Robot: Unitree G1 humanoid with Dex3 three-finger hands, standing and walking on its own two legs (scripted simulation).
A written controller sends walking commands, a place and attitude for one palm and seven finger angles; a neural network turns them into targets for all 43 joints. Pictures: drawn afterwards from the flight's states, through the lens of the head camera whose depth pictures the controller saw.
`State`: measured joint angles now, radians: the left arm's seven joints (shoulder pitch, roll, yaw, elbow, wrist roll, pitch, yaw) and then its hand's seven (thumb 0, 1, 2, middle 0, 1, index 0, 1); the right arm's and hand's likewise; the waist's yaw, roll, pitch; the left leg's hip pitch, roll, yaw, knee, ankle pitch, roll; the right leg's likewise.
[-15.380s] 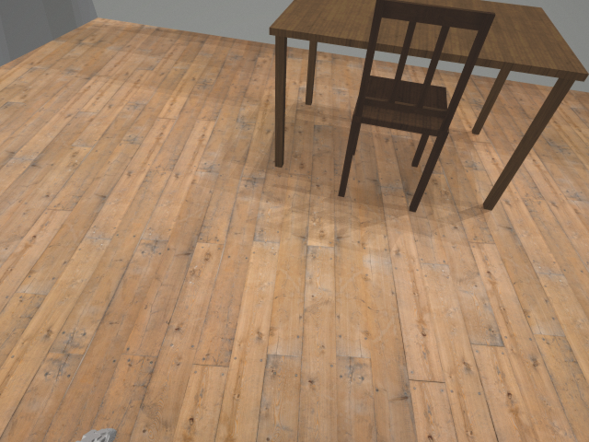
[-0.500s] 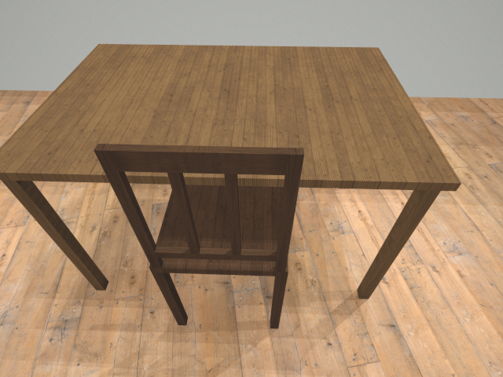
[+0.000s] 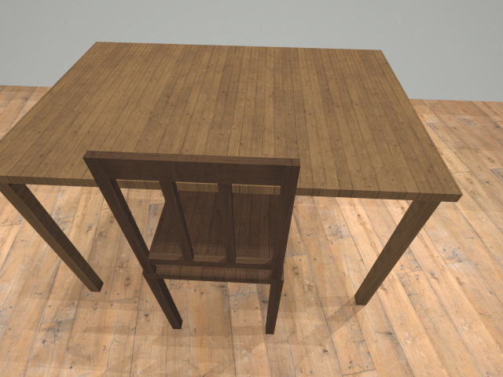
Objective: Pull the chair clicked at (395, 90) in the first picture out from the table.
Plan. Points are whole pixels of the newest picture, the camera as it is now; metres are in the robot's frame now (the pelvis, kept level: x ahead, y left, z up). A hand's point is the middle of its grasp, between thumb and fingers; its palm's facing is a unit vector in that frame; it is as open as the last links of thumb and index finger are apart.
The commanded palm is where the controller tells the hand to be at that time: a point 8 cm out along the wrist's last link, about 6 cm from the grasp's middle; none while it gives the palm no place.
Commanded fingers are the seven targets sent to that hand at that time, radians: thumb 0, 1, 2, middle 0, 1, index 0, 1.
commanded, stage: look again from close up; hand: left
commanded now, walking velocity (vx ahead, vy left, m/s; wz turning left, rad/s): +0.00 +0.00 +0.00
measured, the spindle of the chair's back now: (179, 224) +0.44 +0.19 -0.08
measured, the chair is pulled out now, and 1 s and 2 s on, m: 0.00 0.00 0.00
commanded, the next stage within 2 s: none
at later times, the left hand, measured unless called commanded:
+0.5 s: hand out of the picture -0.01 +0.13 -0.17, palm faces +0.03 -0.98 -0.18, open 7.4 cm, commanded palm none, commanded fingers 0.00 0.90 0.90 -0.20 -0.30 -0.20 -0.30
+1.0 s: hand out of the picture -0.02 +0.11 -0.17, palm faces +0.05 -0.98 -0.17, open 7.4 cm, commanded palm none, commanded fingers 0.00 0.90 0.90 -0.20 -0.30 -0.20 -0.30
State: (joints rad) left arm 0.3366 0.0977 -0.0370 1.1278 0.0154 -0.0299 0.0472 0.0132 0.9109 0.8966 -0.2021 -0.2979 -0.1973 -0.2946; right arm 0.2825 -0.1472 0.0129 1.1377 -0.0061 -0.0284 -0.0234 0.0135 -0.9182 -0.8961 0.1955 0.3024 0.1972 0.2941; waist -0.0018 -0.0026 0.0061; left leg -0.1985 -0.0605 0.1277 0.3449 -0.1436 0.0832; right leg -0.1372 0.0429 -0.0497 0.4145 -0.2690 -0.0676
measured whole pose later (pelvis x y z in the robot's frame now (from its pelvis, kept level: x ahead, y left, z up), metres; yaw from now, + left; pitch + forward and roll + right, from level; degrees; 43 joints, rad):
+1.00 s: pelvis +0.02 -0.03 +0.00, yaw +0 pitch +0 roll +1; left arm 0.38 0.10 -0.04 1.11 0.01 -0.04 0.06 0.01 0.90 0.90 -0.20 -0.30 -0.20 -0.29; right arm 0.31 -0.12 0.03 1.17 0.00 -0.03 -0.03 0.01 -0.91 -0.90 0.20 0.30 0.20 0.29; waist 0.01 0.00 0.00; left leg -0.19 -0.02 0.10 0.39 -0.19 0.03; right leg -0.08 0.08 -0.07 0.37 -0.28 -0.11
